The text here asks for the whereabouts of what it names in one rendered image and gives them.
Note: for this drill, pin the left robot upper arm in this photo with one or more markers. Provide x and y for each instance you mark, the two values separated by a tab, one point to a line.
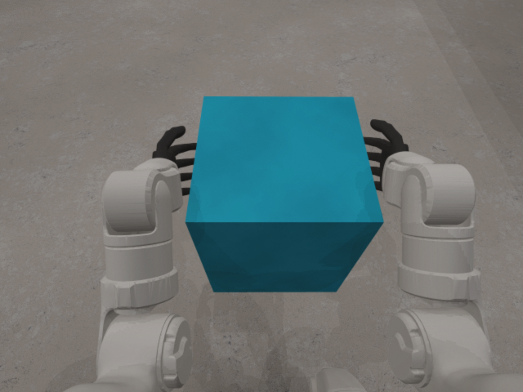
143	353

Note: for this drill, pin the robot left hand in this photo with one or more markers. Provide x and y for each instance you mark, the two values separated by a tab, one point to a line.
165	151

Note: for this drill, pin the left robot forearm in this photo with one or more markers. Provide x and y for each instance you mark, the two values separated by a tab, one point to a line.
137	209

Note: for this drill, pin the right robot upper arm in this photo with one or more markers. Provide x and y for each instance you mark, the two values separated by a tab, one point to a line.
444	350

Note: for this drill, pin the right robot forearm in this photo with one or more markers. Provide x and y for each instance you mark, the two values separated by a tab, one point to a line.
437	203

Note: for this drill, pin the robot right hand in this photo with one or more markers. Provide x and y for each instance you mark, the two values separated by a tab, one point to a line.
395	145

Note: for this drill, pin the carton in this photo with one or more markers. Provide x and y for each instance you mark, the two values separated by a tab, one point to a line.
282	197

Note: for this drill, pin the robot right thigh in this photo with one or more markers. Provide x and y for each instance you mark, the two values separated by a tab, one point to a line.
335	380

